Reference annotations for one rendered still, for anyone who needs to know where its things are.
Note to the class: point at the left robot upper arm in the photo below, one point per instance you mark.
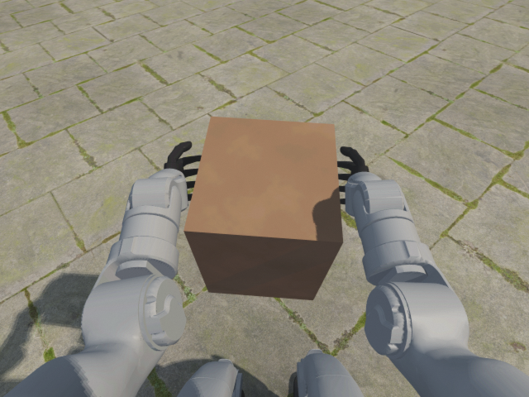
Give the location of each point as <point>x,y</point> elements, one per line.
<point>127,326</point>

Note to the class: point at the robot left forearm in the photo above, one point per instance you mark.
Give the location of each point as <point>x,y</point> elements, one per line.
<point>147,243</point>

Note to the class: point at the robot left hand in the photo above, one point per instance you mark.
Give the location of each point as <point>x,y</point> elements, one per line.
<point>175,163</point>

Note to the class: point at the left robot thigh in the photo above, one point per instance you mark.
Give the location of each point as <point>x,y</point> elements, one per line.
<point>214,379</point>

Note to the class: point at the right robot thigh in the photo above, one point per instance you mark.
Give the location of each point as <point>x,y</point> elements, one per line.
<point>322,375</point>

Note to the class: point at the robot thigh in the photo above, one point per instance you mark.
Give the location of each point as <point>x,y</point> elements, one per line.
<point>322,375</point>
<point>214,379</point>

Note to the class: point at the right robot upper arm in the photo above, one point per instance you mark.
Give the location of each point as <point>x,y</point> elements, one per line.
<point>422,328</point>

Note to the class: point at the robot right forearm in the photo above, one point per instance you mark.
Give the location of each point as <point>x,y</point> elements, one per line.
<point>392,247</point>

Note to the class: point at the carton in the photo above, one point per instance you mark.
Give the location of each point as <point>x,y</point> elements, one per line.
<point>265,214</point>

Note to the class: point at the robot right hand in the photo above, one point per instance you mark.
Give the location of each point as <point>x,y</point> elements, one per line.
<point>358,165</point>

